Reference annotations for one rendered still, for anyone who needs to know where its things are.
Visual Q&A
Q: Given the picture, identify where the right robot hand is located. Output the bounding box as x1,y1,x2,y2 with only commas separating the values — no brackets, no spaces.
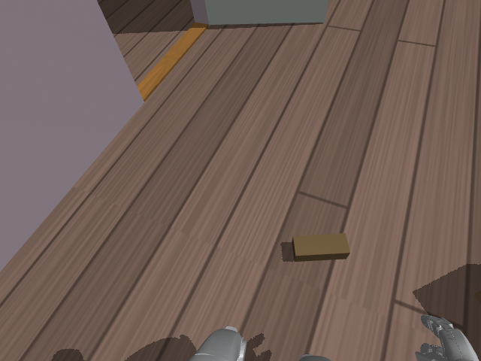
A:
415,315,479,361

